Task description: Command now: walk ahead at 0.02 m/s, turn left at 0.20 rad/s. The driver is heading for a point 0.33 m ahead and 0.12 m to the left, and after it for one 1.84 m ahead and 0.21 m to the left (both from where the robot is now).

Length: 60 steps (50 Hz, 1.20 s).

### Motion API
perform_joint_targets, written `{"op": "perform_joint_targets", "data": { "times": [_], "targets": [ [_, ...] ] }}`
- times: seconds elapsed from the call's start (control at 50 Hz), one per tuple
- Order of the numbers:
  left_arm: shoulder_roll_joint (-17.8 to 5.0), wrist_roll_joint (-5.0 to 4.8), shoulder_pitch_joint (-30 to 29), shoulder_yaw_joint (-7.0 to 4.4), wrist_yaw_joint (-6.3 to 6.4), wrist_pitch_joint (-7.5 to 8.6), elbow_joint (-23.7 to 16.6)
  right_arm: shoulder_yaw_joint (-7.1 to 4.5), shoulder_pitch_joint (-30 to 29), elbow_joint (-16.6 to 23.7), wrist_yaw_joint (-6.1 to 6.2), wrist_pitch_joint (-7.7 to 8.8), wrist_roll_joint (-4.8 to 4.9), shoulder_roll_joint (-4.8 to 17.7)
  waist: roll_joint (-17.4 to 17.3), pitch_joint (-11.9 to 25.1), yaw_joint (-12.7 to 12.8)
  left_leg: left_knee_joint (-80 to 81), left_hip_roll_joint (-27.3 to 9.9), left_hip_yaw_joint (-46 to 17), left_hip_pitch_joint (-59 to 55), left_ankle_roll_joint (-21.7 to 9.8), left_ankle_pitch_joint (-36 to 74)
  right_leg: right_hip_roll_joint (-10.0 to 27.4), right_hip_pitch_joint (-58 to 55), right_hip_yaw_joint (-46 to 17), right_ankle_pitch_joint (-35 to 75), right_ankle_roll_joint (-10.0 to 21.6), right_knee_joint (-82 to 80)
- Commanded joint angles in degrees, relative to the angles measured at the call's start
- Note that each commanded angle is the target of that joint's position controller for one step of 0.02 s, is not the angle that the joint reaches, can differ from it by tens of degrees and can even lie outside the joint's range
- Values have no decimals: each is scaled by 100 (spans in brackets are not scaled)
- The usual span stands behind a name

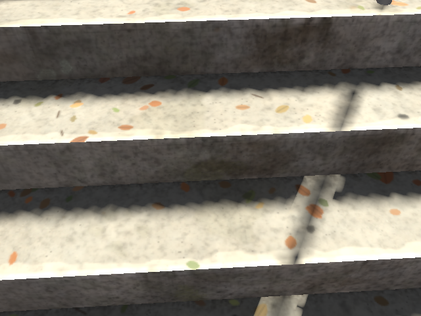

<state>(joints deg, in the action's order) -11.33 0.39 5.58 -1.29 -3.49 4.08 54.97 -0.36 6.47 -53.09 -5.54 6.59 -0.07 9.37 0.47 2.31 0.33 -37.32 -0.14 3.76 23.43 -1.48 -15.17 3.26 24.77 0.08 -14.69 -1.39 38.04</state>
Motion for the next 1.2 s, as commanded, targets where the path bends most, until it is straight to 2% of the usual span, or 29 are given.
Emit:
{"op": "perform_joint_targets", "data": {
  "times": [0.02,0.1,0.2,0.3,0.34,0.38,0.4,0.44,0.5,0.56,0.62,0.64,0.68,0.7,0.72,0.74,0.78,0.84,0.9,0.96,0.98,1.0,1.02,1.04,1.08,1.12,1.14,1.16,1.2],
  "targets": [
    [-878,118,-719,-274,298,59,-621,-307,-325,539,335,9,-49,944,-38,177,55,1126,-258,-687,180,-586,-601,175,-283,-233,-677,676,-959],
    [-939,269,106,-403,571,106,-483,-433,-54,526,569,-94,-142,898,201,223,220,1133,-275,-1003,722,-1142,-1508,675,-735,-836,-2124,1231,-1579],
    [-838,164,6,-334,805,149,-716,-399,280,534,523,-134,-293,603,1065,528,229,-3143,-51,-736,1635,-598,-1210,2196,-1529,-2406,-1866,2034,-2924],
    [-1055,73,-880,-311,779,11,-1038,-307,607,324,9,-236,-221,369,388,61,-260,-235,-19,171,-259,-413,-1157,884,-1069,277,-828,961,-2457],
    [-1157,425,-614,-322,573,-138,-972,-310,1462,-251,-32,44,-5,338,76,-11,-408,1182,397,313,-1708,-468,444,1038,-434,480,-548,1223,-1407],
    [-138,627,674,-71,127,-245,-391,-516,2660,-740,316,192,-185,1084,-1141,455,-271,1393,-493,-1676,-3078,-1428,3225,450,859,893,-304,764,1832],
    [77,427,659,47,45,-39,-845,-620,3768,-787,377,185,-57,1753,-1978,1042,-680,1570,-1990,-4609,-4620,-3000,4485,-595,3037,407,-1607,267,3807],
    [37,198,-845,117,75,147,-836,-393,4317,-1461,204,-62,-466,937,-1035,-501,-1284,1511,-1950,-4481,-4186,-2159,591,-723,6594,-803,-1821,861,9302],
    [251,385,-1203,320,103,110,-1444,178,2684,-1244,121,-404,-660,-89,-42,-271,-121,1387,-1443,-2875,-1572,-1445,1082,-171,6177,-333,-604,1614,9975],
    [-13,90,-1266,342,143,-136,-1828,167,1323,-653,193,-291,-841,298,-124,-220,402,2308,-975,-2126,509,-1301,856,-31,4777,-150,-102,1494,8364],
    [-211,-20,-2559,319,114,-546,-2395,-55,1378,-167,189,-64,-246,1252,-582,213,362,3872,-617,-1910,2412,-1580,3330,-472,979,1283,-1308,521,4615],
    [159,9,-1560,387,8,-559,-2030,-95,1344,-47,140,41,-130,1540,-1552,41,657,3085,-1012,-1806,1798,-1754,7105,-679,565,1367,-449,438,4453],
    [-438,-60,-366,200,80,-609,-1534,-333,1517,13,-37,223,-20,1610,-1302,914,655,1450,-1103,-1521,-866,-1554,10599,-1164,718,1187,10,627,2056],
    [-683,8,557,107,254,-614,-1341,-242,2110,-25,-142,165,-350,760,120,2630,515,-543,-705,-1593,-351,-1092,9730,-410,-1448,-624,2207,1593,1883],
    [-1112,202,1751,-51,370,-596,-1050,-54,2042,231,-282,40,-636,89,1506,3534,805,-2237,181,-1637,1357,-789,4303,1118,-3161,-3660,2141,2896,-201],
    [-1043,620,1918,-90,453,-535,-1147,-257,1482,13,-255,-157,-217,338,1632,1986,1271,-5976,689,-2292,2917,-513,1048,1824,-1901,-5772,-384,3014,-1627],
    [-752,224,576,-117,417,-35,-724,-310,1067,24,30,-225,40,281,368,293,347,-7226,100,-1946,4167,-652,1082,1472,-216,-3760,-2114,2090,-1363],
    [1016,55,-577,367,430,213,-328,-182,588,218,220,-348,-190,0,-691,417,-460,-6641,-308,-1677,3329,-847,11,881,896,-1190,-799,1254,-1433],
    [645,249,-537,260,313,247,-347,-135,105,443,57,-395,-28,132,-495,639,-399,-5736,-279,-1426,2892,-483,809,359,935,260,901,864,-1499],
    [-178,-74,-1593,123,-2,294,-990,-143,121,145,-256,-305,-98,507,-282,619,-709,-3061,-585,-257,353,335,287,-256,1969,1203,291,318,-1828],
    [-718,146,153,-189,601,302,-123,-41,297,476,384,-590,63,260,324,-223,-428,-2200,-342,339,378,142,735,660,1536,241,-160,1068,-2132],
    [-711,162,757,-206,786,281,146,-66,215,214,609,-696,54,413,112,-494,-84,-1782,-462,226,441,193,570,677,1129,-233,-492,1157,-2094],
    [-595,50,-1063,-25,233,333,-972,-104,-592,481,257,-478,-300,455,252,149,-224,-1906,-522,-484,23,421,826,295,953,253,-141,707,-1703],
    [-658,-2,-1526,-43,53,356,-1209,-198,-831,713,133,-363,-268,604,338,495,-476,-1281,-288,-166,-438,458,977,324,760,323,504,844,-1176],
    [-408,-46,55,-93,22,385,-919,-399,-553,705,410,-213,-330,988,99,502,-210,489,-106,-47,-483,55,1322,735,-340,-405,1512,1050,-283],
    [342,-29,2022,71,270,411,-802,-542,-594,1029,661,-28,-158,1662,-1501,1889,425,600,-2250,-2546,-2689,-2479,5894,-220,1113,99,-1488,-74,1744],
    [-251,-123,1432,-120,247,376,-1005,-589,-121,986,689,-40,-177,1491,-1711,1470,-104,1366,-2868,-4185,-2536,-2916,4325,-447,1990,-361,-2476,-577,3928],
    [-427,-92,960,-214,236,235,-1039,-729,172,701,709,-30,-236,1732,-1259,1271,-358,1529,-2888,-4138,-2257,-2693,2494,-442,2789,-715,-2150,-577,6207],
    [-219,-24,837,-260,335,65,-929,-446,-1058,1003,704,-105,-249,825,-476,839,23,1894,-2119,-2433,-664,-1754,267,-91,2642,-885,-1058,-255,6739]
  ]
}}
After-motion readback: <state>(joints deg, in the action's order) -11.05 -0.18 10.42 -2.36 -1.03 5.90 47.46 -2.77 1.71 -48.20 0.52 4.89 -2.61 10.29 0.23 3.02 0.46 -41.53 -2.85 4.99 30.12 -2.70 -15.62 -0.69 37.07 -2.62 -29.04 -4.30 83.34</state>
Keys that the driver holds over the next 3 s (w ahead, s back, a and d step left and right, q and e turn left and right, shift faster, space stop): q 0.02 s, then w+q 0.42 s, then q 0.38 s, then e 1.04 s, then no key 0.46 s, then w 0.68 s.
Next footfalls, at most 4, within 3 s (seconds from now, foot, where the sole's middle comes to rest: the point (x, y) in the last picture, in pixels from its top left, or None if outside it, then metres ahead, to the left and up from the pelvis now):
0.68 right None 0.37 0.01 -0.58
1.08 left None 0.35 0.27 -0.58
1.38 right None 0.38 0.01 -0.58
1.88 left None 0.34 0.26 -0.58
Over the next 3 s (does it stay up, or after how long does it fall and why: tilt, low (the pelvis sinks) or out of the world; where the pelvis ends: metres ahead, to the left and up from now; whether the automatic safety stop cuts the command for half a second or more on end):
stays up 0.53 0.14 0.26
